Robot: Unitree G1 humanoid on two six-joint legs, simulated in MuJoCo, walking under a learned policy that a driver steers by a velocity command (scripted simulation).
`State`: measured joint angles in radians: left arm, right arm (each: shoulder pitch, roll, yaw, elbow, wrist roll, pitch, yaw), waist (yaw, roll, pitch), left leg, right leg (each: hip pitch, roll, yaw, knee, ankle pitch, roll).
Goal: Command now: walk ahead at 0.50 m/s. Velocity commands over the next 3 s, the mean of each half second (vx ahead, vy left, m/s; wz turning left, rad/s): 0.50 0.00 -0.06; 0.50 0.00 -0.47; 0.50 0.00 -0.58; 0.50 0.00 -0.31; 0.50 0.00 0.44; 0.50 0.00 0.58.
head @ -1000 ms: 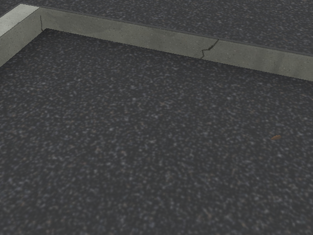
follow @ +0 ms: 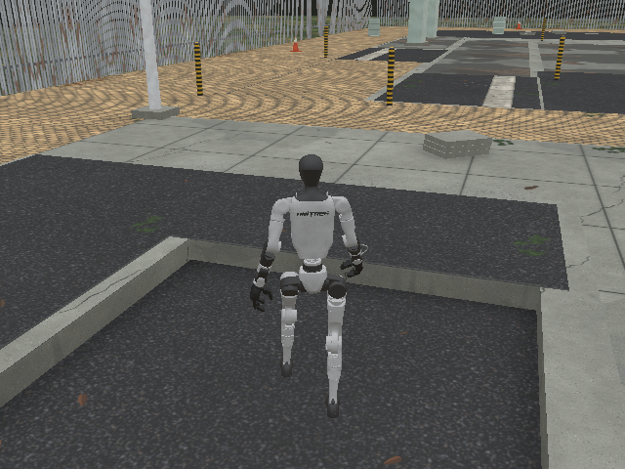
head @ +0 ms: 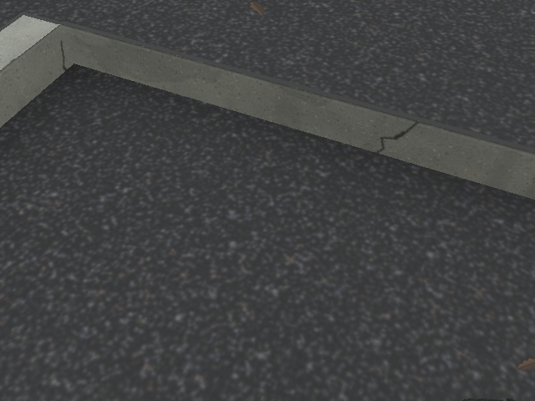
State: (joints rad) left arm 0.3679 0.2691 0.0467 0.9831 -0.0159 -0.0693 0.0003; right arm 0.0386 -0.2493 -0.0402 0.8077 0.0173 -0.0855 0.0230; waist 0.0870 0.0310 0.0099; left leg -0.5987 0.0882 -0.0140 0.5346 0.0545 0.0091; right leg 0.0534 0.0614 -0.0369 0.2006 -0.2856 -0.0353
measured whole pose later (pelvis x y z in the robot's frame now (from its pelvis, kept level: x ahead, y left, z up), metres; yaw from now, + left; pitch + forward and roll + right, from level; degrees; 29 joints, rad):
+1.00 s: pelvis +0.57 -0.04 +0.01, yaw -19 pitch +2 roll +0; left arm 0.35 0.27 0.07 0.82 -0.02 -0.05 0.01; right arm 0.01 -0.28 -0.05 0.77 0.00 -0.11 0.00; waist 0.08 0.04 0.03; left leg -0.62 0.05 -0.10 0.54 0.07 -0.05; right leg -0.10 0.11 0.15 0.33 -0.26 -0.08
